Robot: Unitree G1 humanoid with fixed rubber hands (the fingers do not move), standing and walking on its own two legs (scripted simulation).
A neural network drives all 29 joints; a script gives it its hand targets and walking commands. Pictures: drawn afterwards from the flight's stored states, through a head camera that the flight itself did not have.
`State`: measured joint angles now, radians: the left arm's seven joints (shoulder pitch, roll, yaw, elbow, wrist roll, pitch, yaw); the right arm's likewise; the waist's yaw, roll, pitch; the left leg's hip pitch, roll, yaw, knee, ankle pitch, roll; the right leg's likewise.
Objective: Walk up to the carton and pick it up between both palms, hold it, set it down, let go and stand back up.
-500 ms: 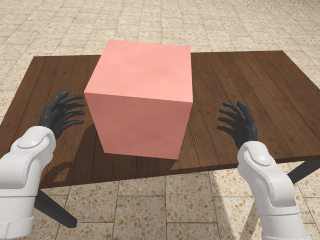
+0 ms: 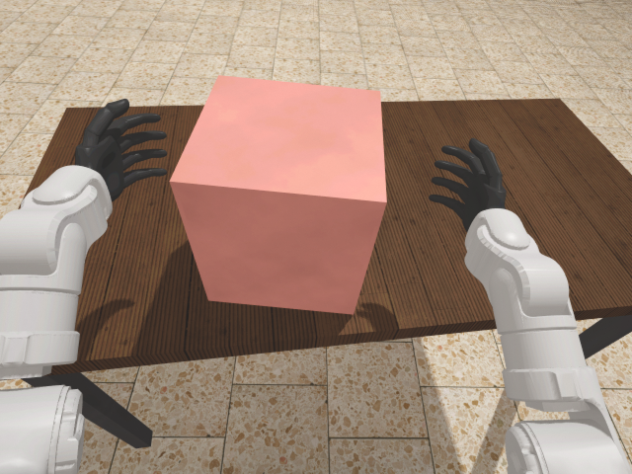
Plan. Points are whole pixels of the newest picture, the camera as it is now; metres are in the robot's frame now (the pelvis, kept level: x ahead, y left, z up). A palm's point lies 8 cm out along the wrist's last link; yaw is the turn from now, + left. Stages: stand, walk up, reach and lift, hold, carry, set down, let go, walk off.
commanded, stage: reach and lift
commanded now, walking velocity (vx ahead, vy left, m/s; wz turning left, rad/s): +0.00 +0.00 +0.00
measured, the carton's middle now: (289, 201) +0.48 +0.04 +0.06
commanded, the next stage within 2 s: none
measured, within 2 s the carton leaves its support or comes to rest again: neither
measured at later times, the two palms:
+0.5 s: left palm (106, 129) +0.45 +0.24 +0.20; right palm (474, 166) +0.43 -0.17 +0.18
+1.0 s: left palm (115, 173) +0.45 +0.26 +0.13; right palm (466, 204) +0.43 -0.18 +0.12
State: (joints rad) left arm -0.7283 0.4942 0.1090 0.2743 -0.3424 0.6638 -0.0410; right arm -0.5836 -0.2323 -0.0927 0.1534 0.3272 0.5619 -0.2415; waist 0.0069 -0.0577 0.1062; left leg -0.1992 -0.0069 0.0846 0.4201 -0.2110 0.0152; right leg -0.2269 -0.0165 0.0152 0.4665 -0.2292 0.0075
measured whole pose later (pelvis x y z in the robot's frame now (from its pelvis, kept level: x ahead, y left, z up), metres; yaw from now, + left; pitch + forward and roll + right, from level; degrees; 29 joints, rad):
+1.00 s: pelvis +0.00 +0.02 +0.00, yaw +0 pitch +4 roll -1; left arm -1.01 0.49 -0.07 1.00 -0.35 0.24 0.00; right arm -0.85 -0.25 -0.13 0.77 0.26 0.25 -0.17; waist -0.02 -0.04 0.06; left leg -0.32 0.00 0.08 0.48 -0.22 0.02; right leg -0.31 -0.02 0.02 0.44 -0.20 0.03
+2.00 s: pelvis -0.01 +0.03 -0.01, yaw +0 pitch +11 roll -2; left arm -0.98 0.29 -0.08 1.07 -0.30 0.08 0.04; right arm -0.87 -0.07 -0.20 0.87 0.09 0.12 -0.19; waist -0.02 0.01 -0.06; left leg -0.51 0.00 0.08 0.54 -0.23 0.03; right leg -0.47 -0.02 0.02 0.44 -0.17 0.04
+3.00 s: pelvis -0.01 +0.03 -0.01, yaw +0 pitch +12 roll -2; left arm -0.98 0.17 0.25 1.20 0.03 -0.14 0.01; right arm -0.85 0.07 -0.52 0.90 -0.31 -0.09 -0.12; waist -0.02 0.01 -0.06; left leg -0.51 0.00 0.08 0.53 -0.23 0.03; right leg -0.47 -0.02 0.01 0.44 -0.17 0.05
